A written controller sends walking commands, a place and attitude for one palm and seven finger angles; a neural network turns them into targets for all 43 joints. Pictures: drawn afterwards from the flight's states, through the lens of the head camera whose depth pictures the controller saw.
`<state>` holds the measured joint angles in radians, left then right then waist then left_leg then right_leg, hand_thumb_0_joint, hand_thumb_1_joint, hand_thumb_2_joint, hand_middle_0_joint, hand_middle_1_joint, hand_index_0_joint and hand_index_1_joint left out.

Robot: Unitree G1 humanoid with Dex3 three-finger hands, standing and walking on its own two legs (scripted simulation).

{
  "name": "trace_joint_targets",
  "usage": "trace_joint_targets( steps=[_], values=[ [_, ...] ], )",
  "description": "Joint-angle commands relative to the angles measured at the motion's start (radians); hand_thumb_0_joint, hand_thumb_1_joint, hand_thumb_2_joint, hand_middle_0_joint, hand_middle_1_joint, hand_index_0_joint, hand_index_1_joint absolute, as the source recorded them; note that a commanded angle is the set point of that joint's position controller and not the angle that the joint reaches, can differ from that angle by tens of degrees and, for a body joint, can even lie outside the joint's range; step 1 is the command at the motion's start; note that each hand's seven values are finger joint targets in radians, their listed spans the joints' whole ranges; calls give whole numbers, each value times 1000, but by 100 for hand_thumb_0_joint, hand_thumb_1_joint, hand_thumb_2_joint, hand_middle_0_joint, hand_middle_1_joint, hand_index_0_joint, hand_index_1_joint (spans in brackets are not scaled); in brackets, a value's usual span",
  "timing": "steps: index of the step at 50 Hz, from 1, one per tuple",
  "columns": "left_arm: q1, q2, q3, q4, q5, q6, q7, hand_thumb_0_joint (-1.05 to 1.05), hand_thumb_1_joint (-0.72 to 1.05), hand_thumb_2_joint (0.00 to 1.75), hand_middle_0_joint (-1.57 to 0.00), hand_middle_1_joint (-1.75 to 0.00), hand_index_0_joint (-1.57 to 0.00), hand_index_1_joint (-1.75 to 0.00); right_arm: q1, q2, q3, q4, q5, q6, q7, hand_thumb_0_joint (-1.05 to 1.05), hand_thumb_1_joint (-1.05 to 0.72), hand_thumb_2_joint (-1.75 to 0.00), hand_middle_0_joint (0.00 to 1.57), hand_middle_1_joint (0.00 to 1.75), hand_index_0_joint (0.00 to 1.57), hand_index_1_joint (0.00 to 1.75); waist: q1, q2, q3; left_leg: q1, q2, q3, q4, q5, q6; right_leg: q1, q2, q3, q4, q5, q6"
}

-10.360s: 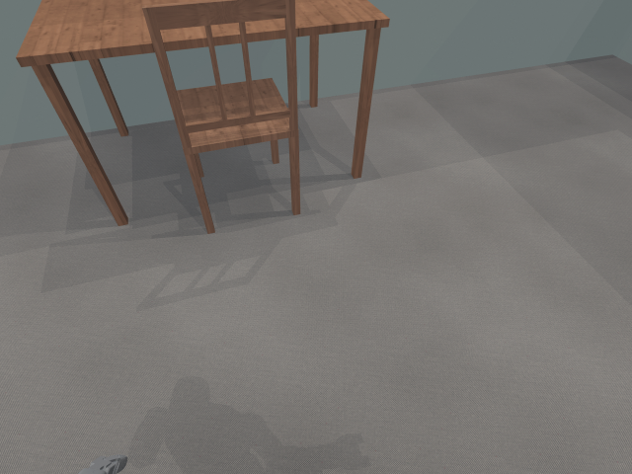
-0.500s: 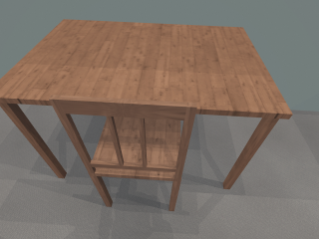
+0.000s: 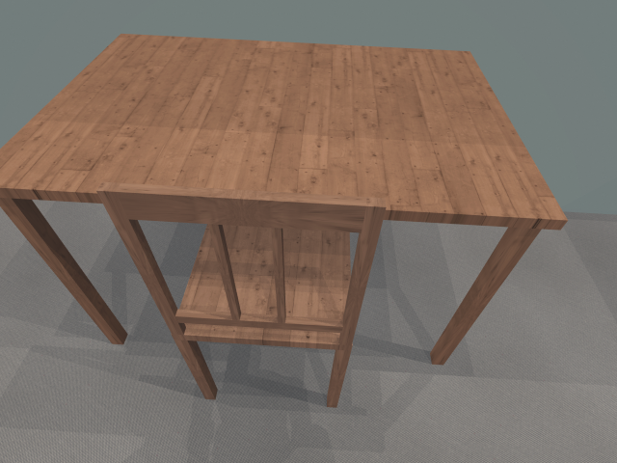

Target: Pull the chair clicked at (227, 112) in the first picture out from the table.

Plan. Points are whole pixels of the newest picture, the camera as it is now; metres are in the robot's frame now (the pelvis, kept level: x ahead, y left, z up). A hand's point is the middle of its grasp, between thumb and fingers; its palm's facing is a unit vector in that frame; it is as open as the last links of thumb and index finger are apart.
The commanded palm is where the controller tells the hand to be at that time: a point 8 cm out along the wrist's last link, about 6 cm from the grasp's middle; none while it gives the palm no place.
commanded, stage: look again from close up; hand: left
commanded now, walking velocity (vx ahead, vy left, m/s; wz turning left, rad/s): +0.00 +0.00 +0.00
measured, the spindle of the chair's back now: (227, 275) +0.45 +0.18 -0.10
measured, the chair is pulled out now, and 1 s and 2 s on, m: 0.00 0.00 0.00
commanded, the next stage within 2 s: raise the hand toward the chair's back in 1.76 s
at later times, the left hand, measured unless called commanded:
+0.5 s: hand out of the picture -0.02 +0.16 -0.18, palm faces +0.03 -0.99 -0.15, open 7.4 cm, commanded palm none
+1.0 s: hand out of the picture -0.02 +0.16 -0.18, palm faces +0.03 -0.99 -0.15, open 7.4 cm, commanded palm none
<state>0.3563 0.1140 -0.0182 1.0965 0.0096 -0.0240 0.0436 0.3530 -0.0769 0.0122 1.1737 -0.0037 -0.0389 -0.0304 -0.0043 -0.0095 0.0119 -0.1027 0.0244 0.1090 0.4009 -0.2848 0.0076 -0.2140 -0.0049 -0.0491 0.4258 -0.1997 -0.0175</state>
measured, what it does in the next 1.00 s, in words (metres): stands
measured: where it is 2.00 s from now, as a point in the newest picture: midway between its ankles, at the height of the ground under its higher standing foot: outside the picture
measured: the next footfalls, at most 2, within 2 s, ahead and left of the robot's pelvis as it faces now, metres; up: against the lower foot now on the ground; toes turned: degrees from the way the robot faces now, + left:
none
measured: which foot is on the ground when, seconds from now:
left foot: down 0.00-1.00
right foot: down 0.00-1.00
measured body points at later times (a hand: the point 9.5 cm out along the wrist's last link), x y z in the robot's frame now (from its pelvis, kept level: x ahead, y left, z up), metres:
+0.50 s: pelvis +0.00 +0.01 +0.00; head +0.01 +0.01 +0.45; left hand -0.02 +0.21 -0.16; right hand -0.04 -0.18 -0.16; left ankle -0.04 +0.11 -0.74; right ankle +0.02 -0.11 -0.74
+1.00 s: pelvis +0.00 +0.01 +0.00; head +0.01 +0.01 +0.45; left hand -0.02 +0.21 -0.16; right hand -0.04 -0.18 -0.16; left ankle -0.04 +0.11 -0.74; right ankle +0.02 -0.11 -0.74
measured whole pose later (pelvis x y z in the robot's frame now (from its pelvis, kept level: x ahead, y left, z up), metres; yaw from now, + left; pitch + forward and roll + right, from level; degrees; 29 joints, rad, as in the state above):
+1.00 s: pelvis +0.00 +0.01 +0.00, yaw +0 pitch -1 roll +0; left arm 0.36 0.11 -0.02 1.10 0.01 -0.02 0.04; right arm 0.35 -0.08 0.01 1.18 0.00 -0.05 -0.03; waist 0.00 -0.01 0.01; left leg -0.10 0.01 0.12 0.39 -0.29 0.02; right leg -0.22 -0.01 -0.04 0.43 -0.21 -0.01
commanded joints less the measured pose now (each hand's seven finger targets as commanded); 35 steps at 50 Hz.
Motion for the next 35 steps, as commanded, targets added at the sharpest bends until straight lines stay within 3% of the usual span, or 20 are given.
trace_joint_targets(
  steps=[1, 7, 11, 20, 24, 35],
  values=[
    [83, 76, 13, -23, 3, -9, 7, 0, 90, 90, -20, -30, -20, -30, 104, -77, -13, -7, 4, -6, -4, 0, -90, -90, 20, 30, 20, 30, 1, 14, 90, -73, 85, -107, -91, 115, 30, -28, -82, 106, -74, 89, -26],
    [85, 76, 12, -25, 3, -8, 6, 0, 90, 90, -20, -30, -20, -30, 100, -73, -14, -9, 5, -4, -3, 0, -90, -90, 20, 30, 20, 30, 1, 11, 102, -81, 85, -109, -95, 100, 33, -33, -79, 103, -80, 76, -25],
    [89, 74, 13, -25, 3, -10, 7, 0, 90, 90, -20, -30, -20, -30, 108, -77, -13, -7, 4, -10, -4, 0, -90, -90, 20, 30, 20, 30, 1, 14, 67, -60, 88, -111, -86, 151, 33, -17, -82, 102, -63, 118, -26],
    [92, 72, 13, -22, 3, -11, 8, 0, 90, 90, -20, -30, -20, -30, 108, -79, -14, -7, 5, -13, -6, 0, -90, -90, 20, 30, 20, 30, -1, 11, 63, -51, 89, -110, -85, 185, 34, -12, -84, 100, -53, 142, -24],
    [92, 70, 12, -22, 4, -8, 8, 0, 90, 90, -20, -30, -20, -30, 101, -75, -13, -7, 6, -11, -6, 0, -90, -90, 20, 30, 20, 30, 3, 22, 95, -66, 89, -110, -91, 158, 34, -27, -84, 103, -61, 118, -24],
    [96, 70, 12, -19, 4, -10, 8, 0, 90, 90, -20, -30, -20, -30, 103, -78, -12, -5, 6, -13, -6, 0, -90, -90, 20, 30, 20, 30, 1, 8, 76, -53, 89, -109, -90, 169, 37, -21, -87, 102, -57, 131, -24]
  ],
)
